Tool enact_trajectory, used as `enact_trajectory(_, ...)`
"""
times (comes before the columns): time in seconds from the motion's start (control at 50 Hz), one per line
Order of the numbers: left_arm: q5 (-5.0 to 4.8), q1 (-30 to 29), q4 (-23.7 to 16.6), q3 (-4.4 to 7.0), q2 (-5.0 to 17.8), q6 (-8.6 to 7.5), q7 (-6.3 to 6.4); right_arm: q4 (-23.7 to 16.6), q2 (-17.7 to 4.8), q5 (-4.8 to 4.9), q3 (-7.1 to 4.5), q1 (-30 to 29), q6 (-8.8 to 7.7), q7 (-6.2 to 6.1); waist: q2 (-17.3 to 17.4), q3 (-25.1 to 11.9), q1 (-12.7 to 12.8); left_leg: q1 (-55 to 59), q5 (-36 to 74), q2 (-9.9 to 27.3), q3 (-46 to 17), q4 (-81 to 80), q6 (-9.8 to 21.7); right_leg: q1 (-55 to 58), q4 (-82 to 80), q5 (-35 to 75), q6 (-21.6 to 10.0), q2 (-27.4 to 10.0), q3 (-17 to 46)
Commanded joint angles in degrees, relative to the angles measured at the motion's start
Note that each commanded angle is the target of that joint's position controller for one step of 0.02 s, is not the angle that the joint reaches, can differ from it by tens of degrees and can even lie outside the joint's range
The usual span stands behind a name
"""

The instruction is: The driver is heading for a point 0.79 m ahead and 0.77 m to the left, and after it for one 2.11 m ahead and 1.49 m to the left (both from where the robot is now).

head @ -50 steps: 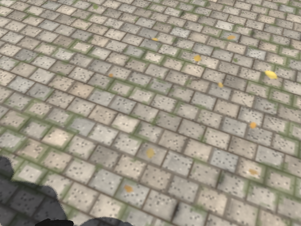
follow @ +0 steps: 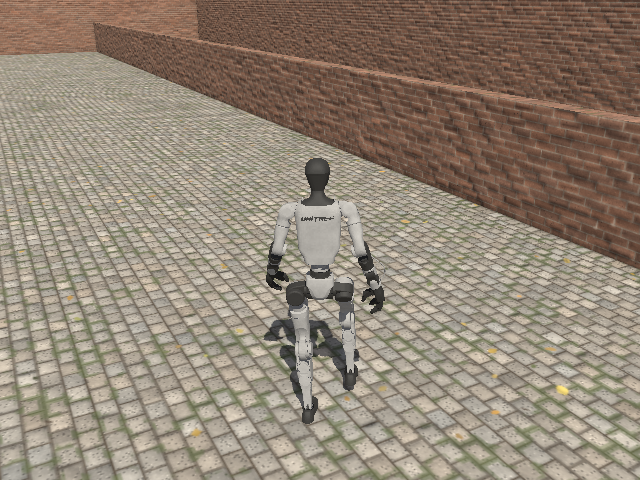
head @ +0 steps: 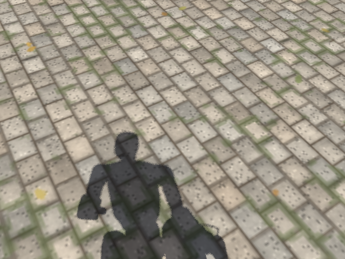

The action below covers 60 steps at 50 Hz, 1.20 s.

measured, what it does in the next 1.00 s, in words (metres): walks ahead, turning left: right foot, then left foot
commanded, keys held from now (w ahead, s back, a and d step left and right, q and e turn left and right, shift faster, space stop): w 0.30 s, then w+q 0.70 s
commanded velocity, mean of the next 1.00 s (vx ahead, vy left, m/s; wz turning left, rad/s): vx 0.50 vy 0.00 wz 0.35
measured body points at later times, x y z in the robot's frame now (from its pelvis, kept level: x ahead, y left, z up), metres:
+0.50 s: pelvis +0.29 -0.05 +0.00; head +0.31 -0.05 +0.45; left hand +0.26 +0.22 -0.13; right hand +0.43 -0.28 -0.12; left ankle +0.39 +0.11 -0.68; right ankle +0.24 -0.12 -0.74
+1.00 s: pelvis +0.55 +0.05 +0.00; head +0.57 +0.07 +0.45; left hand +0.61 +0.34 -0.11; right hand +0.66 -0.21 -0.12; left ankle +0.51 +0.08 -0.74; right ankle +0.72 -0.09 -0.68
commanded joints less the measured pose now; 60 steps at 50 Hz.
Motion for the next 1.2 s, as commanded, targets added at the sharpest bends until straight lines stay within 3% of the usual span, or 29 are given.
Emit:
enact_trajectory(0.02,-0.34,-8.67,-5.94,0.64,3.81,-1.30,-0.26,-0.87,-8.30,-0.32,-1.71,4.56,-0.87,-0.63,5.34,1.83,-1.86,3.06,26.64,16.70,-8.84,-1.32,4.99,-2.39,-4.54,2.37,-1.26,2.04,-1.82)
enact_trajectory(0.06,-0.50,-10.42,-6.81,0.58,3.96,-1.68,-0.40,0.00,-8.64,-0.71,-1.62,5.33,-0.83,-1.05,5.87,2.67,-2.02,4.99,29.24,17.82,-9.22,-0.40,4.65,-0.93,-7.63,0.77,-2.58,3.25,-2.22)
enact_trajectory(0.1,-0.57,-7.76,-6.30,0.81,4.50,-2.07,-0.25,0.49,-9.34,-0.94,-1.62,3.79,-0.87,-1.45,6.66,2.68,0.11,4.90,35.93,18.46,-8.45,1.74,3.26,5.15,-10.98,-2.66,-4.50,4.91,-2.61)
enact_trajectory(0.14,-0.70,2.41,-2.90,1.83,6.32,-2.54,0.80,0.93,-10.44,-1.05,-1.70,2.03,-1.08,-1.47,6.76,-2.18,4.74,3.93,51.80,16.89,-6.36,12.28,1.41,19.35,-13.54,-6.88,-6.67,8.90,-4.16)
enact_trajectory(0.16,-0.43,11.29,-0.31,2.47,7.60,-3.11,1.58,1.04,-10.29,-0.87,-1.55,1.08,-1.22,-1.25,5.01,-6.99,9.17,-0.31,49.49,14.51,-3.96,23.27,0.39,31.45,-16.47,-4.56,-8.35,7.48,-2.94)
enact_trajectory(0.18,0.77,21.02,0.96,3.46,11.85,-3.44,2.56,-0.66,-7.06,-0.68,-0.60,1.39,-1.61,-1.08,-0.59,-14.66,12.36,-10.36,30.77,11.09,-1.77,40.17,-0.56,45.60,-16.93,-11.23,-11.31,-5.34,11.06)
enact_trajectory(0.2,1.01,21.49,1.93,4.78,16.63,-3.08,2.15,-0.51,-3.18,1.04,-0.16,9.11,-1.43,-0.85,-14.34,-19.12,8.06,-28.08,-14.87,-0.37,1.96,58.23,-3.04,55.59,-23.94,-11.60,-19.54,-18.80,39.25)
enact_trajectory(0.22,-1.09,17.12,1.69,3.76,11.26,-2.60,1.43,0.20,-7.57,-1.28,-0.74,4.99,-1.18,-1.17,-3.88,-12.32,6.91,-33.09,-13.53,3.36,-2.72,61.64,-2.03,48.91,-27.33,-15.77,-18.29,-16.08,40.92)
enact_trajectory(0.24,-1.54,11.75,1.07,2.93,7.79,-2.67,1.20,-0.52,-7.41,-1.18,-0.84,0.57,-1.18,-0.72,-0.11,-5.04,5.28,-33.46,-8.33,6.04,-2.04,59.98,-2.12,40.95,-27.99,-14.58,-17.20,-14.14,30.54)
enact_trajectory(0.26,-1.12,9.47,1.23,2.36,5.50,-2.99,0.96,-1.04,-6.41,-1.17,-0.41,-2.05,-1.17,-0.37,2.21,-2.22,4.65,-32.40,-5.67,7.97,-0.89,57.36,-2.29,35.94,-29.47,-8.69,-15.93,-11.30,24.13)
enact_trajectory(0.3,-1.26,9.26,2.91,1.71,4.10,-3.70,1.10,-0.89,-5.12,-1.88,-0.07,-2.11,-0.06,0.37,-0.81,-0.86,2.61,-29.07,-4.31,10.27,0.87,53.08,-3.26,30.59,-31.69,-0.88,-13.70,-7.00,15.47)
enact_trajectory(0.34,-1.38,11.43,4.41,1.80,4.43,-4.79,0.97,-0.18,-3.94,-1.75,0.21,-1.67,0.77,0.88,-1.32,-1.28,2.37,-28.69,-3.38,10.03,1.21,51.63,-3.91,29.90,-33.20,4.32,-13.55,-6.59,11.26)
enact_trajectory(0.38,-1.48,12.89,5.70,2.04,5.23,-5.41,0.98,-1.01,-3.41,-1.63,0.38,-5.27,1.16,1.23,-1.40,0.49,2.71,-32.70,-0.12,10.79,1.15,49.04,-4.46,30.22,-35.55,5.03,-13.16,-6.47,7.35)
enact_trajectory(0.48,-1.51,14.81,7.74,1.62,4.36,-5.57,0.98,-4.29,-1.87,-1.36,1.26,-16.64,0.97,2.07,-1.49,2.43,4.72,-35.69,11.27,11.53,4.54,34.20,-5.41,32.02,-37.08,10.98,-10.59,-3.91,-2.39)
enact_trajectory(0.58,-1.48,18.67,10.37,1.67,5.53,-5.40,1.99,-7.13,-1.38,-1.55,1.96,-24.76,0.85,2.89,-1.15,3.72,6.69,-33.46,13.46,11.03,9.69,22.50,-3.42,38.31,-35.26,17.35,-9.64,-6.37,-6.50)
enact_trajectory(0.64,-1.18,18.39,11.19,1.88,6.95,-4.47,2.79,-7.22,-2.46,-1.96,1.40,-23.47,0.93,2.74,-1.86,1.97,5.05,-29.95,6.10,8.04,12.20,19.95,-0.43,44.18,-27.59,34.82,-8.73,-7.90,-8.86)
enact_trajectory(0.68,-0.87,17.84,11.33,2.15,8.43,-3.46,3.13,-5.00,-4.16,-2.18,0.32,-15.47,0.71,2.27,-2.60,-3.21,1.57,-20.04,0.88,3.98,13.71,18.08,2.44,44.52,-13.47,46.60,-8.04,-7.96,-10.95)
enact_trajectory(0.7,-1.01,17.34,10.83,2.08,8.69,-3.06,3.22,-2.26,-6.11,-2.72,-0.87,-6.60,0.39,1.82,-0.95,-7.96,-2.39,-7.85,1.91,3.53,11.71,14.63,4.68,38.66,-1.14,41.16,-6.91,-7.07,-12.15)
enact_trajectory(0.72,-1.82,17.40,8.10,1.34,6.42,-3.41,2.83,-1.03,-11.72,-3.48,-2.88,1.57,0.61,0.81,6.05,-14.99,-5.24,8.87,-5.04,15.55,-5.25,12.92,9.83,22.93,18.10,21.51,-4.80,-4.32,-13.24)
enact_trajectory(0.74,-2.08,16.92,4.60,1.26,4.22,-3.89,1.84,-2.25,-15.21,-1.47,-4.00,-0.47,1.50,0.41,17.50,-20.06,-1.91,20.07,-0.30,29.61,-35.98,5.50,17.83,2.67,37.83,-27.39,-1.82,9.01,-8.65)
enact_trajectory(0.76,-1.17,11.09,3.72,1.89,7.75,-4.12,1.85,-1.72,-13.98,-0.27,-3.88,-0.32,1.94,0.18,7.29,-16.18,-3.38,18.83,6.08,27.65,-31.07,4.82,16.77,-4.02,38.91,-24.36,-2.62,5.81,0.90)
enact_trajectory(0.8,-1.64,9.06,3.10,1.18,5.72,-5.15,1.66,-0.99,-9.04,0.01,-2.86,-5.45,1.62,-0.46,2.20,-4.32,0.99,3.42,15.82,23.25,-18.44,2.36,12.36,-1.44,28.65,-17.74,-2.76,1.02,1.45)
enact_trajectory(0.84,0.24,10.46,3.44,1.12,5.09,-3.14,1.52,-1.29,-6.94,0.20,-2.08,-8.83,0.87,-0.74,2.32,-2.08,4.69,-5.21,20.20,18.42,-12.68,0.42,9.88,4.84,22.71,-17.28,-1.26,-0.30,1.69)
enact_trajectory(0.88,0.70,10.84,3.14,1.10,4.42,-1.50,1.05,-1.14,-7.64,0.39,-2.20,-8.12,-0.01,-0.42,3.28,-2.36,5.45,-8.01,21.50,16.60,-11.07,-0.88,10.07,6.26,19.23,-16.37,0.06,-0.10,0.63)
enact_trajectory(0.92,0.55,7.51,1.79,1.06,4.07,-0.94,0.83,-0.79,-9.10,0.20,-2.66,-6.60,-0.24,-0.23,3.79,-1.09,4.87,-10.02,18.26,15.31,-10.52,-2.59,9.62,4.73,14.77,-12.11,1.11,-0.15,-0.14)
enact_trajectory(1.0,0.17,-2.03,-1.49,1.08,4.32,-0.89,0.87,0.27,-9.27,0.18,-2.87,-1.81,-0.18,-0.12,4.95,1.06,1.40,-7.18,15.80,14.36,-12.01,-3.33,7.55,-0.33,4.87,-2.81,1.96,0.33,0.04)
enact_trajectory(1.12,-0.49,-11.47,-5.43,0.48,4.52,-1.83,0.42,1.47,-9.63,-0.49,-2.99,3.99,0.02,-0.90,5.98,1.13,-2.19,1.30,24.91,15.08,-14.58,1.95,6.32,-1.39,-5.39,0.14,0.62,3.78,0.29)
enact_trajectory(1.16,-0.72,-11.20,-6.11,0.49,5.26,-2.32,0.43,1.16,-10.35,-0.74,-3.19,3.45,0.06,-1.42,6.79,1.05,-1.30,2.06,27.49,15.84,-16.19,4.21,5.07,2.63,-9.29,-1.40,-0.45,4.81,1.06)
enact_trajectory(1.2,-0.93,-4.33,-4.42,1.05,6.87,-2.85,0.98,0.15,-11.55,-0.85,-3.47,-0.26,-0.07,-1.58,7.61,-0.52,2.58,-1.69,33.95,15.18,-16.15,8.81,2.50,14.90,-13.32,-5.42,-2.18,6.88,0.79)
Velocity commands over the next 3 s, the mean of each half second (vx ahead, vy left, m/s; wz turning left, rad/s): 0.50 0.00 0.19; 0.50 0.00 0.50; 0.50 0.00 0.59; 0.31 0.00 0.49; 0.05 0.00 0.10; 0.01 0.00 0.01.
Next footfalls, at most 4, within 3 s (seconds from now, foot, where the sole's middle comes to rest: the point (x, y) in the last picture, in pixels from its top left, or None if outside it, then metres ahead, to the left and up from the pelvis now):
0.16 right None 0.28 -0.12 -0.78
0.70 left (141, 241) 0.55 0.09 -0.78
1.24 right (150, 163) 0.90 0.05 -0.78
1.76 left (76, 154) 0.96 0.39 -0.78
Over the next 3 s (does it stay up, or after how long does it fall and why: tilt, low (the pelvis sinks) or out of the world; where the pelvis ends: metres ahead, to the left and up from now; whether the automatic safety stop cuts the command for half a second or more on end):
stays up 1.02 0.30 0.00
